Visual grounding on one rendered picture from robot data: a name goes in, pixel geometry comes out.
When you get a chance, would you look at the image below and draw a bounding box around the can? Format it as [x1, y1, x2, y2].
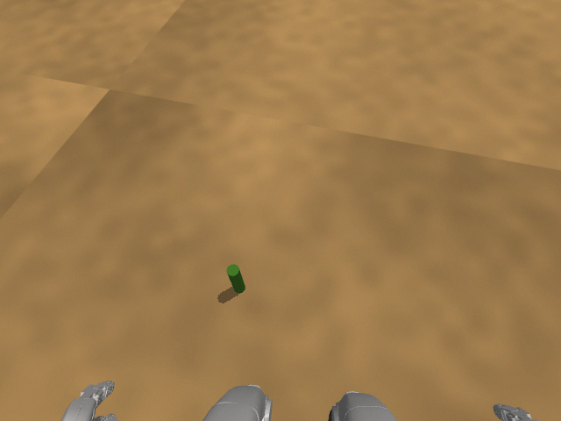
[227, 264, 245, 293]

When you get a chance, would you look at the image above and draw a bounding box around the right robot hand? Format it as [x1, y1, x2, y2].
[494, 404, 538, 421]

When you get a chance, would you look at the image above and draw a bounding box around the left robot hand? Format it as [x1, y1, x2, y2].
[61, 381, 117, 421]

